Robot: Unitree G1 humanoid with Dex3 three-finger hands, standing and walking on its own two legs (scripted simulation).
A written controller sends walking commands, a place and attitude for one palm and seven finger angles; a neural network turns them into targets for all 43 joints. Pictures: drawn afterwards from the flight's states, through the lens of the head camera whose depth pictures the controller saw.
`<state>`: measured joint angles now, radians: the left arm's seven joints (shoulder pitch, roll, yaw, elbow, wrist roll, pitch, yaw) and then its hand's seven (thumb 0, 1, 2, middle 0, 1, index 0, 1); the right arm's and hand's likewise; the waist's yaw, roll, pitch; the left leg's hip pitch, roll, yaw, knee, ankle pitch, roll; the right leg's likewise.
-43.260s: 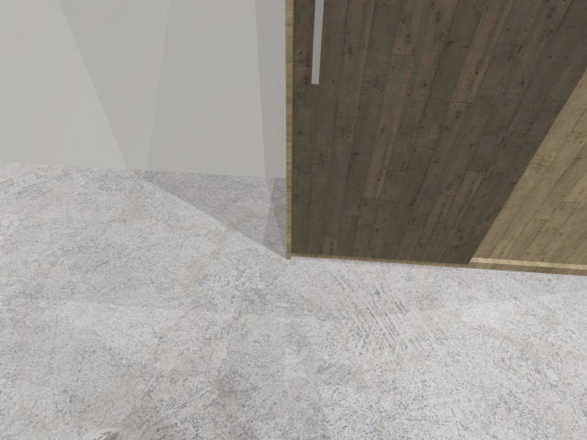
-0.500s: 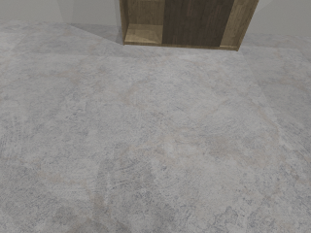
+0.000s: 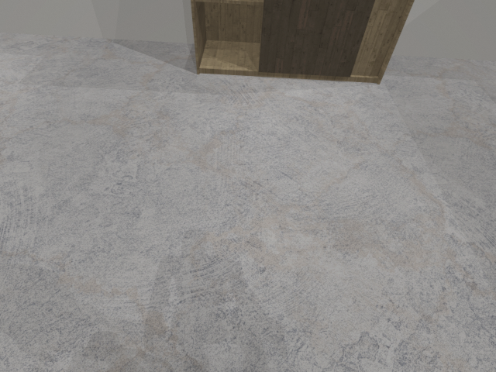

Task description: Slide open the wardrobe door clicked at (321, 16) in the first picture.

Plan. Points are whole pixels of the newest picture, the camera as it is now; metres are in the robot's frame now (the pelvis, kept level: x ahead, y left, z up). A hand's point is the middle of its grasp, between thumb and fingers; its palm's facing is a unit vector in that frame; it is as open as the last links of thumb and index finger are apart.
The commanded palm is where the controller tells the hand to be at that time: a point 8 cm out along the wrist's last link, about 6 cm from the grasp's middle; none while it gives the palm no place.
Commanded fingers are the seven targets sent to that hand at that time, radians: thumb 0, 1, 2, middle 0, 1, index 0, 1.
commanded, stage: look to check the result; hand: left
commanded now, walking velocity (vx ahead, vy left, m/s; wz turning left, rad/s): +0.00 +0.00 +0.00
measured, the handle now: out of the picture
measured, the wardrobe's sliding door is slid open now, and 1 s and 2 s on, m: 0.48 0.48 0.48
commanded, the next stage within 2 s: stand and wait in 1.34 s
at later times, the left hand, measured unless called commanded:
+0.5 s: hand out of the picture +0.05 +0.22 -0.17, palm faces -0.01 -0.96 -0.27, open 7.4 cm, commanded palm none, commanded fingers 0.00 0.90 0.90 -0.20 -0.30 -0.20 -0.30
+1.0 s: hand out of the picture +0.09 +0.23 -0.16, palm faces -0.01 -0.95 -0.31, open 7.4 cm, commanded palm none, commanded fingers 0.00 0.90 0.90 -0.20 -0.30 -0.20 -0.30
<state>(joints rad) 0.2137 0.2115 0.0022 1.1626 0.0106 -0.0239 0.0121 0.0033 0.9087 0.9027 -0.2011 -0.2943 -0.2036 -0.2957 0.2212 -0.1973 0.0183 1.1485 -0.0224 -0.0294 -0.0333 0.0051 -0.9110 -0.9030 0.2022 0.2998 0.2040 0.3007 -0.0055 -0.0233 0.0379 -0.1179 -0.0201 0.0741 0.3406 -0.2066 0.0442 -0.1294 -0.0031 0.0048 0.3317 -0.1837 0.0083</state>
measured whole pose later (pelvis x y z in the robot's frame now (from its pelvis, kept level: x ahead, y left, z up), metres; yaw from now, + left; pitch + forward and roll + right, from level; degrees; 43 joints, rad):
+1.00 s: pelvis +0.01 -0.01 +0.00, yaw +1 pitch +0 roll +0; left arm 0.10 0.33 0.01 1.15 0.01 -0.03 -0.01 0.00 0.91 0.90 -0.20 -0.29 -0.21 -0.30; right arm 0.10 -0.33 0.02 1.13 -0.02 -0.03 -0.01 0.01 -0.91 -0.90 0.20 0.30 0.21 0.30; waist -0.01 -0.02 0.03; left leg -0.08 -0.01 0.06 0.26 -0.18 0.02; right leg -0.09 0.01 -0.01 0.26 -0.17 -0.01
